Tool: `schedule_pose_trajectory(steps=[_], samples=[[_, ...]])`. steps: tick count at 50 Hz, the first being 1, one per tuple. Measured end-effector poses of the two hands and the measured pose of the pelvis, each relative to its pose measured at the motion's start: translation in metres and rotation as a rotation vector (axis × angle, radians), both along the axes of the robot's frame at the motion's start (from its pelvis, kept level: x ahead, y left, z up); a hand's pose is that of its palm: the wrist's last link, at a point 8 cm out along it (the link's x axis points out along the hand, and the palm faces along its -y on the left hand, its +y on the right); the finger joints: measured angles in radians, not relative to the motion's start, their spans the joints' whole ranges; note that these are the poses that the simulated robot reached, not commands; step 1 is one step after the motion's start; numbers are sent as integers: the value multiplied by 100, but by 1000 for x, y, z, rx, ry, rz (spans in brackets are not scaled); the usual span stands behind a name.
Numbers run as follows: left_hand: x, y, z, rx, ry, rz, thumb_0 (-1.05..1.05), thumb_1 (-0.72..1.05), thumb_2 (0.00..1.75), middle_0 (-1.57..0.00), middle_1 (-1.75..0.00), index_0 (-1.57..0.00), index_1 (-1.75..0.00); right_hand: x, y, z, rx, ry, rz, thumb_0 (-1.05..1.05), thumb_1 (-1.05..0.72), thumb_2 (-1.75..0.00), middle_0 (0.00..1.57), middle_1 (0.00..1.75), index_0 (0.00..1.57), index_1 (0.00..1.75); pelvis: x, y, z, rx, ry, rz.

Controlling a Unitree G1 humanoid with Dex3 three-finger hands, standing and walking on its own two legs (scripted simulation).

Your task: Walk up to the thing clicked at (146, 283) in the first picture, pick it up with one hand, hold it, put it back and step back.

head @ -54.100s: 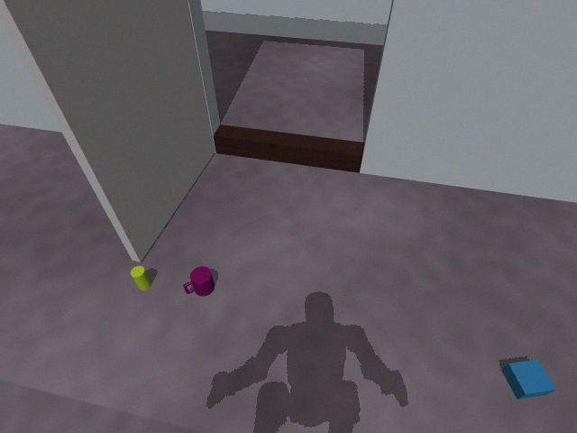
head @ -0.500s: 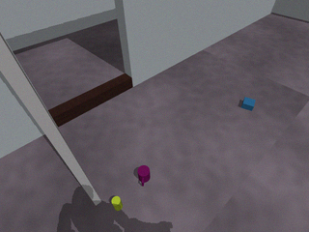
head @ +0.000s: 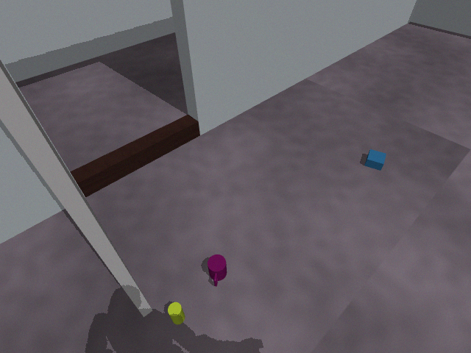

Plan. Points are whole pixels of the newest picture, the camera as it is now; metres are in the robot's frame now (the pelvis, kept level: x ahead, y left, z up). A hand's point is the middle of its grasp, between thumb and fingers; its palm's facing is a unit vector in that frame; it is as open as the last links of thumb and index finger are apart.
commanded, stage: stand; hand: left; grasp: from above
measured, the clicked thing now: (176, 313) +0.46 +0.25 -0.73
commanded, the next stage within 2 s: step back in 0.24 s
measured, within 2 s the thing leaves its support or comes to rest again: neither
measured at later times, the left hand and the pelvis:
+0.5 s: hand out of the picture +0.07 +0.29 -0.17, palm faces -0.03 -0.93 -0.37, open 7.4 cm; pelvis -0.04 +0.03 -0.02, yaw +0 degrees
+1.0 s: hand out of the picture +0.00 +0.29 -0.17, palm faces -0.10 -0.91 -0.39, open 7.4 cm; pelvis -0.13 +0.04 -0.03, yaw -4 degrees
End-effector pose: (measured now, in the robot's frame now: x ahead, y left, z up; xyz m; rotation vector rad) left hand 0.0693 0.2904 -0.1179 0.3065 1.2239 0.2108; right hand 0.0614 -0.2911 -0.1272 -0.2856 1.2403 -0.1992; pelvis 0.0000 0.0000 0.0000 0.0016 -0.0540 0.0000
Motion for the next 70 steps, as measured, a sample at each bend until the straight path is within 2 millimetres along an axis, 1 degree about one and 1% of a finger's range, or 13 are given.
schedule_pose_trajectory(steps=[13, 19, 23, 28, 34, 42, 47, 51, 55, 60, 63, 66, 70], samples=[[-1, 0, 0, -1, -8, -3, 1, 90, 90, -21, -30, -20, -30, -4, -4, 1, -3, -2, -3, 0, -90, -90, 20, 30, 20, 30, -4, -1, -1, 0, 2, -3], [-8, 16, -5, 20, -1, 5, 1, 90, 90, -21, -30, -20, -30, -11, -10, -2, -32, 12, -6, 0, -90, -90, 20, 30, 20, 30, -24, 5, -8, -17, 17, -2], [-8, 34, -12, 32, 4, -22, 1, 90, 90, -21, -30, -20, -30, -27, -7, 1, -66, 36, -13, 0, -91, -90, 20, 30, 20, 30, -36, 20, -13, -7, 32, -7], [5, 59, -27, 26, -45, -39, 1, 90, 90, -21, -30, -20, -30, -58, 8, 3, -117, 75, -14, 0, -91, -90, 20, 30, 20, 30, -51, 41, -23, -10, 42, -2], [2, 59, -24, 5, -59, -66, 1, 90, 90, -20, -30, -20, -30, -85, 28, 14, -122, 83, -28, 0, -90, -90, 20, 30, 20, 30, -67, 51, -14, -24, 38, -18], [-31, 56, -22, 13, -33, -112, 1, 90, 90, -20, -30, -20, -30, -90, 37, 6, -93, -42, -50, 0, -90, -90, 21, 30, 21, 30, -94, 54, -18, -9, 19, -64], [-55, 51, -19, 45, -39, -128, 1, 90, 90, -21, -30, -20, -30, -102, 29, -9, -59, -91, -49, 0, -90, -90, 21, 30, 21, 30, -116, 46, -28, 8, 7, -89], [-84, 44, -8, 53, -49, -120, 1, 90, 90, -20, -30, -20, -30, -116, 20, -15, -36, -91, -60, 0, -90, -90, 21, 30, 21, 30, -134, 39, -26, -23, -4, -70], [-109, 43, 4, 57, -63, -94, 1, 90, 90, -21, -30, -20, -30, -135, 17, -6, -33, -70, -44, 0, -90, -90, 20, 30, 21, 30, -150, 37, -16, 27, 6, -76], [-124, 48, 8, 60, -100, -88, 1, 90, 90, -21, -30, -20, -30, -166, 13, -1, -72, -32, -8, 0, -90, -90, 20, 30, 20, 30, -176, 43, -14, 21, 36, -47], [-133, 54, 3, 53, -136, -93, 1, 90, 90, -21, -30, -20, -30, -185, 17, -2, -99, -7, 15, 0, -90, -90, 20, 30, 20, 30, -195, 50, -19, 3, 38, -18], [-145, 65, -11, 32, -168, -86, 1, 90, 90, -21, -30, -20, -30, -202, 26, -3, -123, -3, 38, 0, -91, -90, 20, 30, 20, 30, -216, 58, -29, -7, 26, 10], [-177, 73, -21, 1, -131, -60, 1, 90, 90, -21, -30, -20, -30, -228, 46, 9, -113, -16, 46, 0, -91, -90, 20, 30, 20, 30, -239, 65, -24, 9, -1, -7]])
